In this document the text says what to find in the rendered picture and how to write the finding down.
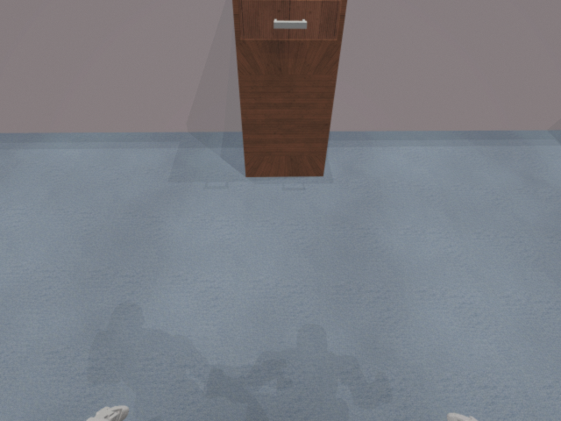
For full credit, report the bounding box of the handle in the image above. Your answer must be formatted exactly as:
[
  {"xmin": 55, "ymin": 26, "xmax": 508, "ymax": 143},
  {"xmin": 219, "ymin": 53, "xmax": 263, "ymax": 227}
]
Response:
[{"xmin": 273, "ymin": 19, "xmax": 307, "ymax": 29}]

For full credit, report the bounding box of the cabinet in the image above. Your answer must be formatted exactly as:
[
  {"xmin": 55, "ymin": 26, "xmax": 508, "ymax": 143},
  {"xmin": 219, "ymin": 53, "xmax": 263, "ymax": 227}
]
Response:
[{"xmin": 232, "ymin": 0, "xmax": 347, "ymax": 177}]

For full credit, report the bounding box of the drawer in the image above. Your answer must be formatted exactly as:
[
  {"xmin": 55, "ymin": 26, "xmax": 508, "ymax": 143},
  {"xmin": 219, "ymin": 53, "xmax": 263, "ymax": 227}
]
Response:
[{"xmin": 239, "ymin": 0, "xmax": 341, "ymax": 39}]

